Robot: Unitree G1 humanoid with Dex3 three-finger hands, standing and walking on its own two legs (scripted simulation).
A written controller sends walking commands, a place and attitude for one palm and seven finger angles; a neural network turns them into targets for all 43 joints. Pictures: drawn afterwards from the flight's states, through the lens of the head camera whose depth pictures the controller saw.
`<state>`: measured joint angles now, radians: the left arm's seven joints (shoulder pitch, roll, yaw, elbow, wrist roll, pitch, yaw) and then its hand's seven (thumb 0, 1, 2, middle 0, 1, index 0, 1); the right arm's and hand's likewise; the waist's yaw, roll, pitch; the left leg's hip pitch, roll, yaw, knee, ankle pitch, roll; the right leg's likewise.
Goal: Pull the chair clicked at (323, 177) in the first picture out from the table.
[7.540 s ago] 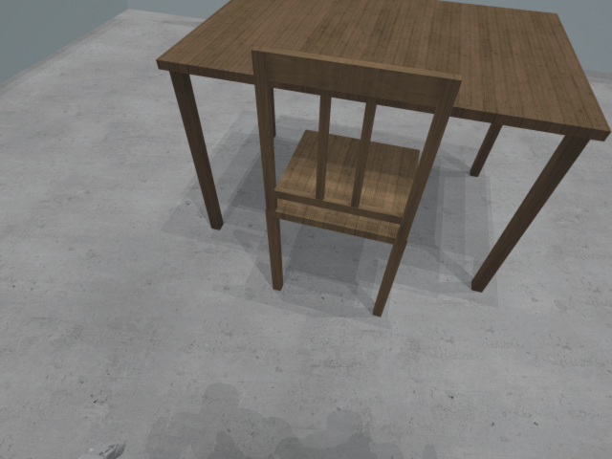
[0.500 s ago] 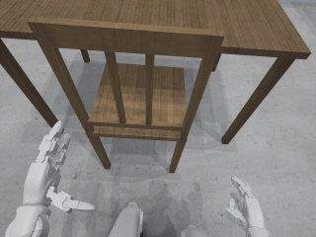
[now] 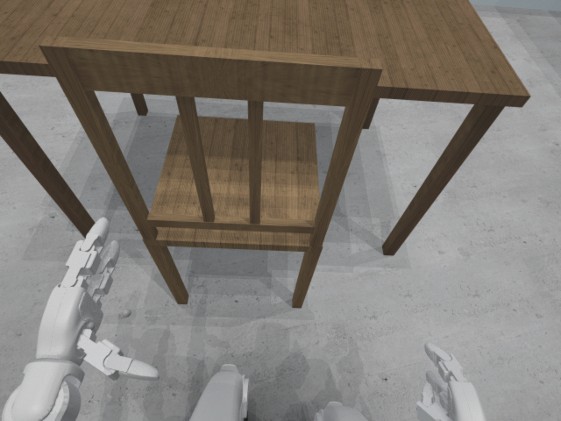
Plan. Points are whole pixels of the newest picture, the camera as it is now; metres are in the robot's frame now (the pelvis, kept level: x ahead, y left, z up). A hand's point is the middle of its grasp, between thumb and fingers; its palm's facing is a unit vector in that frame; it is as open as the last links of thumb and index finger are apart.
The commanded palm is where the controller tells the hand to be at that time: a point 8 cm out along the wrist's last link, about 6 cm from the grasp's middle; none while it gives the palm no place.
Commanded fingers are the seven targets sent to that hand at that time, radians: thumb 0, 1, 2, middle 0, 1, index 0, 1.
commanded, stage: raise the hand toward the chair's back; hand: left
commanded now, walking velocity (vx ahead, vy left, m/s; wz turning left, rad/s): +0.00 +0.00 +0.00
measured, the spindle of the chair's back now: (199, 169) +0.51 +0.17 +0.00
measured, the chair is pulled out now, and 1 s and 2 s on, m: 0.00 0.00 0.00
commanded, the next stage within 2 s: aim the fingers beside a spindle in 0.26 s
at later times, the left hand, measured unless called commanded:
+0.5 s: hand (150, 294) +0.27 +0.19 +0.04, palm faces +0.05 -1.00 -0.07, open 16.9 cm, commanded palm +0.25 +0.24 +0.04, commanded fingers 0.00 -0.50 0.30 -0.06 -0.08 -0.06 -0.08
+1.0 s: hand (171, 276) +0.30 +0.17 +0.02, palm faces +0.01 -1.00 -0.05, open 16.9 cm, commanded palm +0.28 +0.22 +0.02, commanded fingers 0.00 -0.50 0.30 -0.06 -0.08 -0.06 -0.08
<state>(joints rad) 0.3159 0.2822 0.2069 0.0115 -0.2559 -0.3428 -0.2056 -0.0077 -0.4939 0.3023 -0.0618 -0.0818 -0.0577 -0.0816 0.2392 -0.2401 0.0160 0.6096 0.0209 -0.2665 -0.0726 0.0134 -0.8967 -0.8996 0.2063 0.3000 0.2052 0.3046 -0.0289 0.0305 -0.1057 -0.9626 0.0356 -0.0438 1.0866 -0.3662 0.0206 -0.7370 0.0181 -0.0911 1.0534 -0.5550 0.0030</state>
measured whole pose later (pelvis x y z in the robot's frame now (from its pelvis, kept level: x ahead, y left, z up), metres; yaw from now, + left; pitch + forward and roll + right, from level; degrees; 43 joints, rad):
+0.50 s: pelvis +0.02 -0.02 +0.00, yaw +0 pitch +15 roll -3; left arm 0.25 0.25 0.21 0.07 -0.26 -0.37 -0.24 -0.01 -0.49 0.30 -0.06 -0.08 -0.06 -0.08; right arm 0.19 -0.23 0.01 0.62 0.02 -0.28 -0.07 0.01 -0.90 -0.90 0.21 0.30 0.21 0.30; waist 0.00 0.04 -0.11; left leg -0.98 0.04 -0.05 1.11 -0.40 -0.01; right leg -0.76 0.03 -0.09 1.09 -0.60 -0.02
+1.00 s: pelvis +0.01 -0.02 -0.02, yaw -1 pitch +18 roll -3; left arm 0.10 0.24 0.20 0.19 -0.24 -0.40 -0.22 -0.01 -0.49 0.30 -0.06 -0.08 -0.06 -0.08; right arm 0.19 -0.25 0.00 0.64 0.01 -0.26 -0.06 0.01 -0.90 -0.90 0.21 0.30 0.20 0.30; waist -0.02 0.04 -0.12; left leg -1.06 0.05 -0.04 1.17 -0.41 -0.01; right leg -0.86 0.03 -0.08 1.17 -0.62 -0.02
